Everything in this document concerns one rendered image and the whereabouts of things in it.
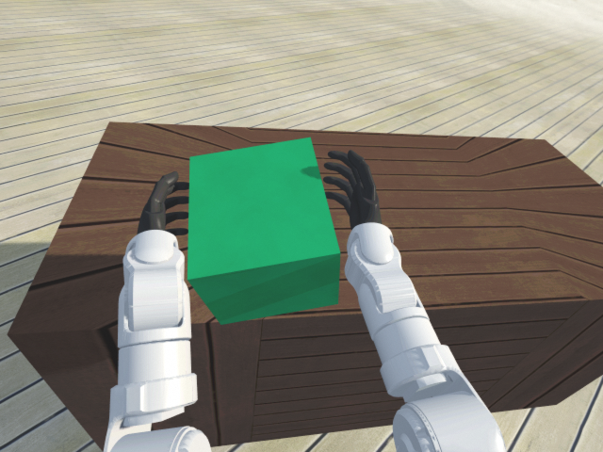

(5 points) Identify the right robot forearm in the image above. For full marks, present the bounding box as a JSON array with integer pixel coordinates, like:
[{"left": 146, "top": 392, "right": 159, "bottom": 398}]
[{"left": 345, "top": 222, "right": 507, "bottom": 452}]

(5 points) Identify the robot left upper arm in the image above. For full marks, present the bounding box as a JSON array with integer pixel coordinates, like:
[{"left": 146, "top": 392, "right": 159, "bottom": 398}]
[{"left": 110, "top": 426, "right": 211, "bottom": 452}]

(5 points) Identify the left robot forearm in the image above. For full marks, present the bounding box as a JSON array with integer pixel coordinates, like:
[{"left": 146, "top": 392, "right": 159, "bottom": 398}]
[{"left": 104, "top": 230, "right": 198, "bottom": 452}]

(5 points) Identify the carton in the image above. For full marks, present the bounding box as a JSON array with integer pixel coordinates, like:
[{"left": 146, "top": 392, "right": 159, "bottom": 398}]
[{"left": 187, "top": 137, "right": 340, "bottom": 325}]

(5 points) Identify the robot right upper arm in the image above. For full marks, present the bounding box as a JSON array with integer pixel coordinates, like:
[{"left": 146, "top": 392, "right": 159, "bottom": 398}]
[{"left": 393, "top": 391, "right": 506, "bottom": 452}]

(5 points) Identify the pedestal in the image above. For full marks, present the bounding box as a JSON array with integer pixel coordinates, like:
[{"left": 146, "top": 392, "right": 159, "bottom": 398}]
[{"left": 7, "top": 121, "right": 603, "bottom": 452}]

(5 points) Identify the robot right hand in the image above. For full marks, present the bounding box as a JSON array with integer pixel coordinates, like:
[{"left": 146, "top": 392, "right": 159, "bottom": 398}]
[{"left": 323, "top": 150, "right": 382, "bottom": 229}]

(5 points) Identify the robot left hand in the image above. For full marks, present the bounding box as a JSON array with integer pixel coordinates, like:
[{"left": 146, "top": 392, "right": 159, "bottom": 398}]
[{"left": 137, "top": 171, "right": 189, "bottom": 235}]

